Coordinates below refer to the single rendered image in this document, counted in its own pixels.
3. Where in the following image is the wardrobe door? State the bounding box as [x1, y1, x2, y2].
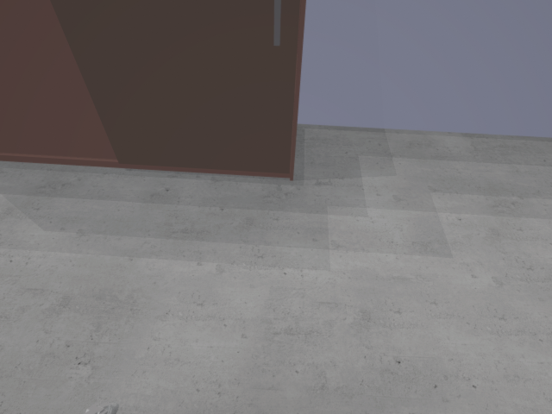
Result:
[50, 0, 300, 173]
[0, 0, 116, 159]

